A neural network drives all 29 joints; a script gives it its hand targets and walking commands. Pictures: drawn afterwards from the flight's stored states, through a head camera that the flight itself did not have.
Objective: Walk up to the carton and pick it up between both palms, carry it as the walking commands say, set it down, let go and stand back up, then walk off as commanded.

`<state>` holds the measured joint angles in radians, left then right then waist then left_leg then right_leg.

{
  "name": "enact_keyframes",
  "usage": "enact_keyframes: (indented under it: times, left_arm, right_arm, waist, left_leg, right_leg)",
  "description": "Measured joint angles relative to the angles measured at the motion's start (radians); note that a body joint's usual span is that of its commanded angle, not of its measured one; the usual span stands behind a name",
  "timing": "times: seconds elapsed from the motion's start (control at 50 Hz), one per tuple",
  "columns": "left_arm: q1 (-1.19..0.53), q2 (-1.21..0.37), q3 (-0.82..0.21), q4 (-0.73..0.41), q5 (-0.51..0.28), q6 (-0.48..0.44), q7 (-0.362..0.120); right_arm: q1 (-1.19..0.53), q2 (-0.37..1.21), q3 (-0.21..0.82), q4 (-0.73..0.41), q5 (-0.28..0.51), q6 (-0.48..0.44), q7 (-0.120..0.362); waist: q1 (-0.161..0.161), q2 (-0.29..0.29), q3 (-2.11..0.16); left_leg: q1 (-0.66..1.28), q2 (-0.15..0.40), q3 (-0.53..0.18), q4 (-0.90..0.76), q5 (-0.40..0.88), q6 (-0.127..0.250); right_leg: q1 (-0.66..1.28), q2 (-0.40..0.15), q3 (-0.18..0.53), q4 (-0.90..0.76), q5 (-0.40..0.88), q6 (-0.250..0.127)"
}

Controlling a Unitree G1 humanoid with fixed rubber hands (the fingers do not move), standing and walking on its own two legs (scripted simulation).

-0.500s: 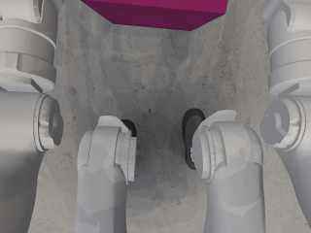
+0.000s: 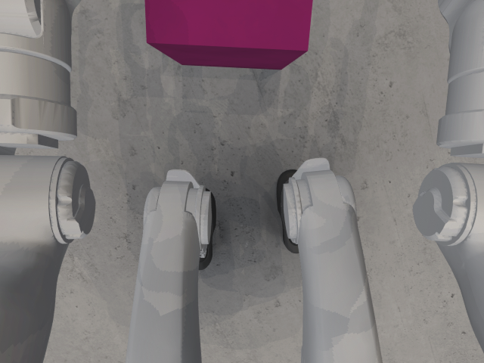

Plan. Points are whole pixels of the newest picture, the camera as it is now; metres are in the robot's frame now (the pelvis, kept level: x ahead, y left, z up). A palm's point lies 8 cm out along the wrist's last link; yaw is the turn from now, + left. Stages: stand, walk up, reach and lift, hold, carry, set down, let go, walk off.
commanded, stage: set down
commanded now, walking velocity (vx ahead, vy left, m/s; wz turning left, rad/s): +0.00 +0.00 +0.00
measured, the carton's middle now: out of the picture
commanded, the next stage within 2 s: let go in 0.66 s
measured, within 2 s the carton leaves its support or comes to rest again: neither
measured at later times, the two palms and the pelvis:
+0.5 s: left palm out of the picture +0.59 +0.16 +0.05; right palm out of the picture +0.54 -0.25 +0.04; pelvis -0.01 +0.01 +0.12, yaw -2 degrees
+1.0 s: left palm out of the picture +0.51 +0.18 +0.08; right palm out of the picture +0.47 -0.26 +0.07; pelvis +0.02 +0.00 +0.21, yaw -2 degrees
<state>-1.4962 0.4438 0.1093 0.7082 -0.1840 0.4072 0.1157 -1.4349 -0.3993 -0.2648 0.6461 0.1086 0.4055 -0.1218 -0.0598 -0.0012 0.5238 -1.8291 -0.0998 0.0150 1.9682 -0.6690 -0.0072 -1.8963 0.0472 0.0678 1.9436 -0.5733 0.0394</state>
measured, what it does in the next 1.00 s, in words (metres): rises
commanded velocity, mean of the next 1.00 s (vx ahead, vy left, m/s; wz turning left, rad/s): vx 0.00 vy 0.00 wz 0.00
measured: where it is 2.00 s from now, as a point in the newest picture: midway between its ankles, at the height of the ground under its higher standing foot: (247, 233)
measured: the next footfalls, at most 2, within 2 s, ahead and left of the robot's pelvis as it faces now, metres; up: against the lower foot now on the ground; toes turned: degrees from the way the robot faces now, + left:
none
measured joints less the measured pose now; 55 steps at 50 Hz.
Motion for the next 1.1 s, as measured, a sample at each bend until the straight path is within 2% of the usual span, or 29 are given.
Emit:
enact_keyframes:
  times: [0.12,0.28,0.38,0.44,0.52,0.62,0.68,0.82,0.92,1.04,1.1]
  left_arm:
    - [0.024,0.008,0.023,-0.021,0.021,0.007,0.0]
    - [0.111,0.009,0.023,-0.101,-0.014,0.028,-0.004]
    - [0.087,0.009,0.022,-0.114,-0.02,0.056,-0.004]
    - [0.04,0.009,0.023,-0.086,-0.021,0.068,-0.003]
    - [-0.022,0.009,0.023,0.009,-0.008,0.075,-0.007]
    - [0.0,0.009,0.023,0.021,0.005,0.078,-0.007]
    - [-0.003,0.009,0.027,0.054,0.022,0.073,-0.015]
    - [0.019,0.006,0.043,0.103,0.06,0.02,-0.046]
    - [0.264,-0.04,0.042,-0.049,0.1,0.011,-0.047]
    - [0.596,-0.077,0.038,-0.32,0.085,0.026,-0.044]
    - [0.694,-0.078,0.026,-0.38,0.083,0.02,-0.044]
  right_arm:
    - [0.012,-0.004,0.0,-0.013,0.0,0.008,0.0]
    - [0.097,0.0,0.0,-0.09,0.0,0.024,0.004]
    - [0.09,-0.021,0.0,-0.095,0.0,0.043,0.015]
    - [0.059,-0.034,0.0,-0.054,0.0,0.057,0.026]
    - [0.009,-0.036,0.0,0.013,0.0,0.065,0.041]
    - [-0.001,-0.022,0.0,0.021,0.0,0.067,0.048]
    - [-0.014,-0.021,0.0,0.063,0.0,0.061,0.048]
    - [0.015,0.0,0.0,0.087,0.0,0.019,0.048]
    - [0.245,0.033,0.017,-0.055,0.0,0.012,0.055]
    - [0.579,0.031,0.074,-0.289,0.0,0.024,0.073]
    - [0.695,0.03,0.098,-0.365,0.0,0.018,0.083]
  waist:
    - [0.014,0.005,0.0]
    - [0.018,0.019,0.0]
    - [0.02,0.028,0.0]
    - [0.022,0.027,-0.001]
    - [0.022,0.027,-0.002]
    - [0.027,0.038,-0.002]
    - [0.029,0.036,-0.002]
    - [0.023,0.017,-0.002]
    - [0.026,0.02,0.0]
    - [0.031,0.022,-0.001]
    - [0.031,0.017,-0.002]
  left_leg:
    - [0.095,0.004,-0.007,-0.103,0.013,0.005]
    - [0.221,0.009,-0.019,-0.258,0.066,0.013]
    - [0.29,0.012,-0.025,-0.342,0.108,0.018]
    - [0.324,0.014,-0.028,-0.393,0.136,0.018]
    - [0.367,0.018,-0.034,-0.478,0.181,0.018]
    - [0.433,0.023,-0.04,-0.587,0.227,0.017]
    - [0.469,0.026,-0.043,-0.638,0.245,0.014]
    - [0.516,0.03,-0.047,-0.711,0.262,0.009]
    - [0.612,0.03,-0.049,-0.76,0.253,0.008]
    - [0.767,0.033,-0.053,-0.836,0.248,0.008]
    - [0.85,0.035,-0.055,-0.868,0.249,0.008]
  right_leg:
    - [0.098,0.0,0.0,-0.104,0.011,-0.001]
    - [0.236,0.0,0.0,-0.272,0.061,-0.001]
    - [0.311,0.0,0.0,-0.365,0.103,-0.001]
    - [0.349,0.0,0.0,-0.417,0.132,-0.001]
    - [0.393,0.0,0.0,-0.505,0.177,-0.001]
    - [0.46,0.0,0.0,-0.613,0.222,-0.002]
    - [0.494,0.0,0.0,-0.661,0.239,-0.005]
    - [0.538,0.0,0.0,-0.727,0.253,-0.013]
    - [0.63,-0.003,0.0,-0.769,0.24,-0.017]
    - [0.784,-0.005,0.0,-0.84,0.232,-0.021]
    - [0.867,-0.005,0.0,-0.872,0.232,-0.021]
